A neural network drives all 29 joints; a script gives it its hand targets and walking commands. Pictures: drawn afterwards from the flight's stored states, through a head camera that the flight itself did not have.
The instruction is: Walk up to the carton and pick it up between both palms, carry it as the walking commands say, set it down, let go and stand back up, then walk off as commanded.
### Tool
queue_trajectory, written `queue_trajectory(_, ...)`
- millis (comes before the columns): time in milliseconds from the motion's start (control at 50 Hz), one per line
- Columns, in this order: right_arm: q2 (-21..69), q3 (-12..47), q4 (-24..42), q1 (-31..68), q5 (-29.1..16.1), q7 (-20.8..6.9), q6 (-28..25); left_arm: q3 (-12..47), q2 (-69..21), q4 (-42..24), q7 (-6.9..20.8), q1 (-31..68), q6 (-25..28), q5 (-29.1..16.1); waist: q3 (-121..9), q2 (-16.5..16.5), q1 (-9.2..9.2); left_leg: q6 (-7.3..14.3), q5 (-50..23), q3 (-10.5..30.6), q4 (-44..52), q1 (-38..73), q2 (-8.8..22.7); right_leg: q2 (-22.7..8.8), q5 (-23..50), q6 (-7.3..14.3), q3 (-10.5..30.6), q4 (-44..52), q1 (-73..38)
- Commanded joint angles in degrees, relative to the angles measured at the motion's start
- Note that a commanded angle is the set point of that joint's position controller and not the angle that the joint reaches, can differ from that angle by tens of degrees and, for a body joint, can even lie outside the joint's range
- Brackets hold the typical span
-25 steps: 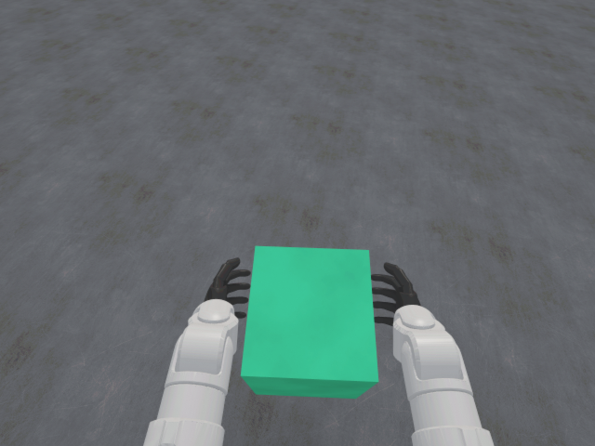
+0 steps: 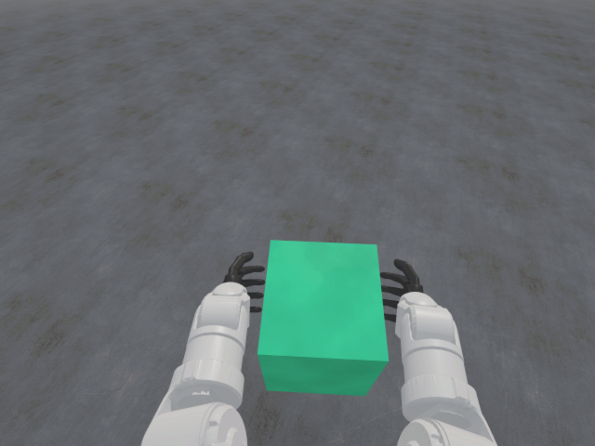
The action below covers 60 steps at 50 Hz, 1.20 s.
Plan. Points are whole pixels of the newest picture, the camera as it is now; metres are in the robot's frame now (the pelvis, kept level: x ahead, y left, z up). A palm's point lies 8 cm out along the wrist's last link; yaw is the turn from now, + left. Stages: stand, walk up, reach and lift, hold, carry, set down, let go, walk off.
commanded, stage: set down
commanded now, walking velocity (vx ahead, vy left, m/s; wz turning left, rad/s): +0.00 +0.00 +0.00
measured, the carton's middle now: (319, 320) +0.33 -0.07 -0.04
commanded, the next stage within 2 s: none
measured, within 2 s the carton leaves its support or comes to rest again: neither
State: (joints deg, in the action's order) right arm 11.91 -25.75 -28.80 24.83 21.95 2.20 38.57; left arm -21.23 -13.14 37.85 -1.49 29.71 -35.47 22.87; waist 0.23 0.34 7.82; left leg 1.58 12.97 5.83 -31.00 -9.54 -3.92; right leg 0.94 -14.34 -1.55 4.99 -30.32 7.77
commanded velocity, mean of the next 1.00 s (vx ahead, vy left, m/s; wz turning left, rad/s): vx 0.00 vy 0.00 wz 0.00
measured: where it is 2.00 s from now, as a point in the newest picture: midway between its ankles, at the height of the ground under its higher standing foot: outside the picture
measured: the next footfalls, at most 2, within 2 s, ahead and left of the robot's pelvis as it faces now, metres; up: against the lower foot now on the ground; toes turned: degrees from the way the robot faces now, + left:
none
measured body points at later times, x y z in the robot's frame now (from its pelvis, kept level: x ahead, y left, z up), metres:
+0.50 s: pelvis -0.01 +0.01 -0.03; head +0.10 +0.00 +0.41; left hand +0.37 +0.06 -0.08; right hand +0.31 -0.20 -0.08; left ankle +0.05 +0.11 -0.73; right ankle +0.04 -0.14 -0.73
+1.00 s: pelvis -0.03 +0.01 -0.10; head +0.13 +0.00 +0.32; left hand +0.40 +0.05 -0.16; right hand +0.33 -0.20 -0.16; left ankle +0.05 +0.11 -0.73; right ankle +0.04 -0.14 -0.73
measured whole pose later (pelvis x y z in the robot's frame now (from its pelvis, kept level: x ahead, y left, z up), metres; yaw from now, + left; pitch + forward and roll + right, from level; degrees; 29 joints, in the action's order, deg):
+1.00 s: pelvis -0.03 +0.01 -0.10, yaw -1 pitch +28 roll -1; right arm 12.0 -31.3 -33.7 33.8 16.7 3.6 11.9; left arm -21.0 -10.6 44.1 -10.4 40.5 -10.1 18.6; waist -8.1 -2.8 8.7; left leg 0.3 20.9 6.0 -65.4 -72.0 -6.7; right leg 3.5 -22.8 -3.3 5.6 -64.8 70.1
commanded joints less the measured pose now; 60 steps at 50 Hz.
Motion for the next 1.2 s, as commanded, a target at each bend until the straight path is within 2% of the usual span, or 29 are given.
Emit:
queue_trajectory(0,51.69,20.97,-7.99,33.79,-11.41,-12.67,-3.75,15.14,-47.94,7.67,14.47,31.44,5.36,-10.08,-6.46,5.51,-1.29,2.20,7.14,0.86,1.62,2.17,-1.10,-0.09,-13.33,1.54,2.03,8.84,13.12)
queue_trajectory(80,51.31,19.09,-9.12,33.37,-9.15,-11.07,-7.82,14.33,-48.59,10.14,13.93,31.51,8.91,-8.67,-10.50,3.87,-0.72,2.64,4.59,1.11,0.47,-2.67,-0.40,0.91,-5.43,1.02,1.43,4.98,12.31)
queue_trajectory(180,51.71,20.14,-8.35,29.38,-8.03,-10.37,-13.68,17.68,-49.24,8.74,12.16,28.35,14.04,-7.83,-16.59,1.59,-0.49,2.43,-1.22,1.09,-0.09,-5.90,-0.93,2.23,5.78,0.91,0.09,0.82,12.73)
queue_trajectory(340,52.94,24.61,-6.90,26.33,-8.54,-11.39,-22.03,24.65,-49.22,3.93,9.49,25.42,22.18,-7.28,-28.05,-1.05,-1.05,1.13,-9.41,0.62,-5.14,-10.61,-2.15,4.74,12.39,0.65,-0.54,-5.03,19.02)
queue_trajectory(480,50.61,27.31,-6.40,28.14,-9.07,-12.17,-26.12,28.96,-50.52,4.35,8.05,25.87,25.47,-7.48,-34.92,-2.72,0.58,-0.10,-9.66,0.19,-11.83,-16.22,-2.99,5.78,10.96,0.68,-1.92,-11.12,27.38)
queue_trajectory(640,47.87,27.82,-6.52,31.72,-9.46,-12.82,-27.48,29.73,-51.23,7.36,6.78,27.80,26.52,-7.92,-40.76,-3.57,2.11,-1.29,-7.05,-0.04,-17.65,-23.91,-3.77,6.48,8.83,0.67,-3.56,-18.03,35.38)
queue_trajectory(920,44.65,23.64,-9.87,39.37,-9.83,-12.94,-27.21,25.30,-49.07,12.12,4.81,34.40,26.41,-8.11,-43.00,-5.59,2.82,-2.03,1.67,-0.93,-26.05,-35.97,-5.24,7.13,0.78,0.70,-5.20,-27.72,49.74)
queue_trajectory(1180,45.39,23.84,-8.88,46.46,-11.25,-11.98,-26.51,23.88,-48.22,13.43,4.34,41.49,25.91,-9.22,-50.48,-5.06,2.64,-2.03,5.34,-3.20,-35.87,-47.65,-6.81,7.51,-0.23,-0.35,-5.82,-35.81,55.21)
